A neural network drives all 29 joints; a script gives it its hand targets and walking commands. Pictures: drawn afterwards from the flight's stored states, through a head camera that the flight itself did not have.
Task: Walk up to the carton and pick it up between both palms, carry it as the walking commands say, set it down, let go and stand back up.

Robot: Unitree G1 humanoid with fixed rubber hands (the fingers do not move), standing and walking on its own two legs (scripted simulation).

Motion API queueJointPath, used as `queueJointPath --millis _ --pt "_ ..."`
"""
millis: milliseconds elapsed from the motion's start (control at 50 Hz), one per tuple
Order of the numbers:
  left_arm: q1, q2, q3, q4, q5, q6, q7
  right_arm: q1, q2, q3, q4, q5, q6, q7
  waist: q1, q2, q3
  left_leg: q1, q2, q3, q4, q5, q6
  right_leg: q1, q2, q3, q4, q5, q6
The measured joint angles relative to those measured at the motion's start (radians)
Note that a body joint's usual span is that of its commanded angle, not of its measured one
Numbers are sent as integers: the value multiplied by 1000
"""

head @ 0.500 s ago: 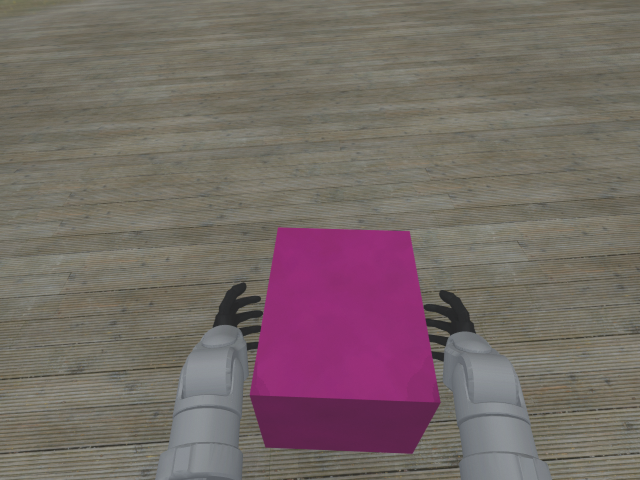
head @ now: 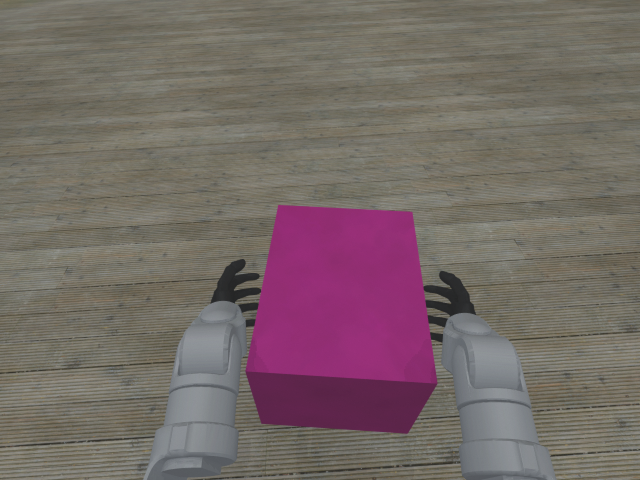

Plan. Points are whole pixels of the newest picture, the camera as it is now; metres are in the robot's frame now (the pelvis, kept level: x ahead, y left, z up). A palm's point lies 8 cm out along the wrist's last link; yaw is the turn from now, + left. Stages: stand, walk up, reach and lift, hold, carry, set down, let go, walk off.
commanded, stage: carry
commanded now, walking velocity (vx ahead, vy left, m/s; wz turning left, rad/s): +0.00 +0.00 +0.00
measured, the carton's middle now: (339, 313) +0.39 +0.00 -0.03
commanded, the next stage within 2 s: hold in 0.58 s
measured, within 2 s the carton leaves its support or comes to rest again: neither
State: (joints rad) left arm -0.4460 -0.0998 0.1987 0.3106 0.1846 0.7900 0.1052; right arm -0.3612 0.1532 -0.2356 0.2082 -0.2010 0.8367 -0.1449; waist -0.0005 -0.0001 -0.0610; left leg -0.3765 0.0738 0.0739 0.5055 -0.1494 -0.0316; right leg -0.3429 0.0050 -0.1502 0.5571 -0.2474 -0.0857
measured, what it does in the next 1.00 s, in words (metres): stands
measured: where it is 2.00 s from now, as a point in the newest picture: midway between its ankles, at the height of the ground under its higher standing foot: outside the picture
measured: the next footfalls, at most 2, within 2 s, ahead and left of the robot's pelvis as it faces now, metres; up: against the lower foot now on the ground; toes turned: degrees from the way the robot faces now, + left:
none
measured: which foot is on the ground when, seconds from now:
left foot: down 0.00-1.00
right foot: down 0.00-1.00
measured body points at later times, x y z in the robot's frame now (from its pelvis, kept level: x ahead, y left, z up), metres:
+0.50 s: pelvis +0.01 +0.00 +0.00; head +0.00 +0.00 +0.45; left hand +0.34 +0.15 +0.05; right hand +0.32 -0.15 +0.04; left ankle +0.07 +0.15 -0.73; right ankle +0.03 -0.06 -0.73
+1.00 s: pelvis +0.00 +0.05 +0.01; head -0.05 +0.06 +0.45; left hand +0.33 +0.18 +0.06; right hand +0.30 -0.12 +0.06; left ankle +0.07 +0.16 -0.73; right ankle +0.03 -0.06 -0.73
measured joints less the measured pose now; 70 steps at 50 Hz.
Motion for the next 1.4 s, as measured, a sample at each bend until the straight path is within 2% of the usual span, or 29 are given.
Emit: queueJointPath --millis 80,160,260,380,520,600,640,700,780,860,980,1080,1180,1240,1280,1340,1400 --pt "22 -30 39 32 39 -5 -17 17 22 -28 32 -43 -1 20 2 5 -35 5 3 2 7 -12 -2 8 3 2 -1 -7 2" --pt "74 -51 26 -12 19 11 -17 64 7 -16 -6 -20 17 20 9 11 -30 19 3 0 25 -32 -3 27 1 2 8 -22 6" --pt "55 -39 19 -23 28 9 -11 39 15 -17 0 -27 3 18 2 7 -8 14 2 4 15 -23 -1 18 1 5 3 -14 6" --pt "48 -28 7 -72 3 31 1 42 13 5 -62 5 30 3 4 3 10 9 2 5 17 -23 0 12 1 6 6 -14 6" --pt "63 -52 28 -46 34 23 -19 42 14 -14 -19 -36 23 28 9 5 -22 12 0 6 18 -30 1 16 -1 7 5 -20 9" --pt "92 -59 21 -45 31 21 -22 64 7 -10 -9 -36 19 27 11 7 -26 22 0 6 19 -35 1 27 -1 7 4 -24 10" --pt "103 -68 22 -21 74 -19 -49 75 5 0 28 -83 -30 51 47 -2 4 75 -12 -10 -13 -27 11 63 8 34 -19 -11 13" --pt "192 -50 3 -57 89 -46 -72 106 -2 46 64 -84 -65 70 81 -15 19 140 -36 -63 -63 -21 20 104 27 95 -62 19 21" --pt "265 -36 -9 -94 59 -44 -110 146 -11 71 80 -65 -82 71 80 -20 5 188 -50 -106 -89 -18 21 142 41 135 -98 41 29" --pt "208 -45 26 -84 68 -36 -118 113 -4 35 109 -55 -106 67 81 -21 21 214 -54 -110 -76 -35 12 164 45 155 -92 47 38" --pt "64 -41 116 43 121 -80 -128 -10 30 -43 197 -88 -128 31 89 -26 40 206 -72 -109 -39 -40 16 163 38 178 -82 59 58" --pt "3 -19 148 148 140 -93 -121 -73 48 -88 280 -142 -129 30 76 -23 38 206 -87 -108 -38 -37 29 171 29 188 -88 41 72" --pt "-11 -36 112 188 140 -87 -53 -52 20 -111 280 -158 -128 109 43 -14 15 209 -122 -128 -63 -26 45 182 27 226 -106 56 80" --pt "6 -69 106 185 142 -94 -17 -26 -2 -107 262 -147 -126 137 36 -4 -9 219 -136 -128 -82 -25 54 186 18 238 -110 50 94" --pt "18 -84 115 185 148 -99 -22 -15 -12 -99 259 -141 -122 129 33 1 -22 231 -137 -124 -93 -29 56 192 17 243 -111 40 95" --pt "41 -95 118 172 152 -98 -59 0 -16 -77 257 -134 -118 79 34 -2 -30 252 -132 -117 -114 -33 52 202 21 250 -113 30 89" --pt "78 -84 98 135 145 -89 -73 27 -10 -49 233 -119 -112 69 35 -12 -31 273 -121 -113 -140 -33 41 214 31 255 -126 27 76"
